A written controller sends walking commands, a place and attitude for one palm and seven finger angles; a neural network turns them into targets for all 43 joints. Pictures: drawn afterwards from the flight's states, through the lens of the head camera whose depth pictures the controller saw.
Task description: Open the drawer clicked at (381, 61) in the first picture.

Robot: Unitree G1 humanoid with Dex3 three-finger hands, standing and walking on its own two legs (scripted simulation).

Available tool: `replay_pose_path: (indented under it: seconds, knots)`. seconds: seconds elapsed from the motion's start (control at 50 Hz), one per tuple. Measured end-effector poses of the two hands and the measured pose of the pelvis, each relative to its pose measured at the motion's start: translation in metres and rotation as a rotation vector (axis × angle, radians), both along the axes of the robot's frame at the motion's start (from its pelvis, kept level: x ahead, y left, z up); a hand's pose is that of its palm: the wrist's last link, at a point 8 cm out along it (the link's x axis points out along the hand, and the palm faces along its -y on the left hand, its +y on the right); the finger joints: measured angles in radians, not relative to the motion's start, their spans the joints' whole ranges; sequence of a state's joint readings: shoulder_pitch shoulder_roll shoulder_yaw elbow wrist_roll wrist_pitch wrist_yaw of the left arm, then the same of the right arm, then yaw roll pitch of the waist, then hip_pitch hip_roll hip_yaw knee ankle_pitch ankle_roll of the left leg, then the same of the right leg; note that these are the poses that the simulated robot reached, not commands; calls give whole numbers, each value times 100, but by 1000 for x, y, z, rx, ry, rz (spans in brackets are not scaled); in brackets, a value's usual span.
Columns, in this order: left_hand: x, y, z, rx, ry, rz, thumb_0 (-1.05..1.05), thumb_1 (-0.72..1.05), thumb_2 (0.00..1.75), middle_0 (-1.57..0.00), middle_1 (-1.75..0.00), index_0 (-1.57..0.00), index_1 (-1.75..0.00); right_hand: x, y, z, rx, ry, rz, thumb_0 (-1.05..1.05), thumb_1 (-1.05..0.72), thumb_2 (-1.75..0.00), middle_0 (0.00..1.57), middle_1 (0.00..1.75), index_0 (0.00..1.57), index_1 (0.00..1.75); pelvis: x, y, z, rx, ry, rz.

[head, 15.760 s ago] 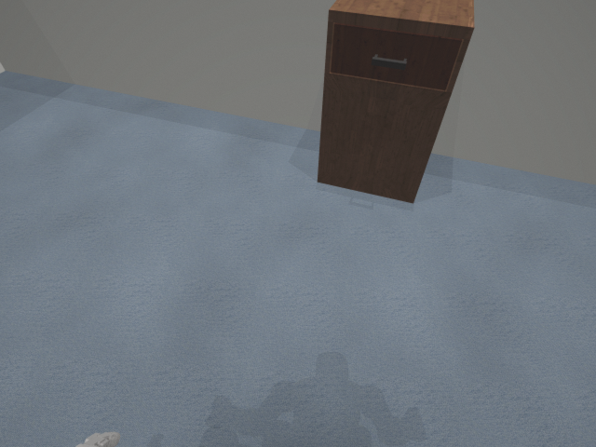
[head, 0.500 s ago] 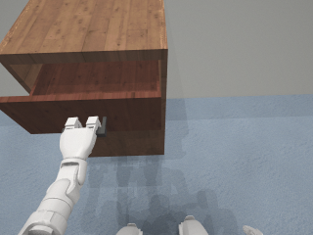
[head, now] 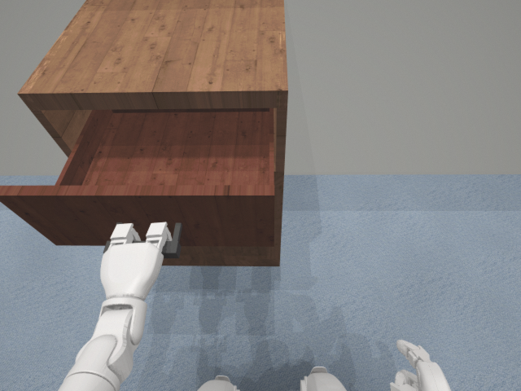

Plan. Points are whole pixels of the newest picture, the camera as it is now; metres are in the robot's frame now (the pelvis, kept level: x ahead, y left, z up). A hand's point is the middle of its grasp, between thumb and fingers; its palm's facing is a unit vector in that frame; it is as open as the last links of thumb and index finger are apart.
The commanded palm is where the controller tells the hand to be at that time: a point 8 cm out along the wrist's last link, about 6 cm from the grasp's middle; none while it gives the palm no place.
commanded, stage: pull the drawer open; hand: left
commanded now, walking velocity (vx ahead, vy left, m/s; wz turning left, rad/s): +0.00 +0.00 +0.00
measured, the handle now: (145, 238) +0.36 +0.22 -0.02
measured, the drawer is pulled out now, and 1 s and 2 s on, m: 0.20 0.30 0.30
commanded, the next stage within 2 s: open the thumb to release the handle in 0.98 s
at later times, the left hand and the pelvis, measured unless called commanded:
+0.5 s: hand (139, 307) +0.25 +0.21 -0.04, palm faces -0.01 -0.03 -1.00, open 5.7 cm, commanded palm +0.22 +0.21 +0.01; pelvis +0.00 -0.01 +0.00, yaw +0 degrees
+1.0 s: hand (131, 340) +0.20 +0.21 -0.04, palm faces -0.01 -0.06 -1.00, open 5.7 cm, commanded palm +0.15 +0.22 +0.01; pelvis +0.00 -0.01 -0.01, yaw -1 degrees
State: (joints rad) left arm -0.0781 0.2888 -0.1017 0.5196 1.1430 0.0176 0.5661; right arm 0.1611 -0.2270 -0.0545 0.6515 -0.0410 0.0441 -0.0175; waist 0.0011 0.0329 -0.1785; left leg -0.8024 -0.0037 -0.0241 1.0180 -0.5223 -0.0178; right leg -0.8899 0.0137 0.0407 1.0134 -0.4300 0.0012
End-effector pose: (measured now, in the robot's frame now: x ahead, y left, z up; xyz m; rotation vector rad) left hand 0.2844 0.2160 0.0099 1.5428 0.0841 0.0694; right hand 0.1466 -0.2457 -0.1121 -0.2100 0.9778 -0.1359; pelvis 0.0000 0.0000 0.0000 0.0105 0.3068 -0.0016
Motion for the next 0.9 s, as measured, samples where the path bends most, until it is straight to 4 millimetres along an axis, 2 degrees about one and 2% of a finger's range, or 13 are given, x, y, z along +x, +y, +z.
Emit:
replay_pose_path:
  seconds: [0.26, 0.7, 0.84, 0.9]
  knots:
    - [-30, -2, 0, -4, 3, 16, 1, 71, 81, -30, -131, -39, -134, 6, -2, 0, 7, -24, 10, 1, -91, -89, 20, 30, 20, 30, 2, -4, -1, 7, -11, -7]
    - [-78, -3, 1, -24, 10, 39, 2, 71, 80, -28, -131, -40, -133, 42, 6, 8, 20, -123, 66, 1, -91, -89, 20, 30, 20, 30, 4, -7, -5, 13, -19, -14]
    - [-101, -4, 1, -30, 5, 39, 2, 71, 80, -28, -131, -41, -133, 50, 8, 6, 20, -134, 95, 1, -91, -89, 20, 30, 20, 30, 4, -7, -10, 14, -19, -13]
    - [-102, -4, 1, -30, -1, 35, 2, 71, 80, -28, -131, -40, -133, 53, 10, 4, 20, -136, 106, 2, -91, -89, 20, 30, 20, 30, 3, -8, -12, 15, -18, -12]
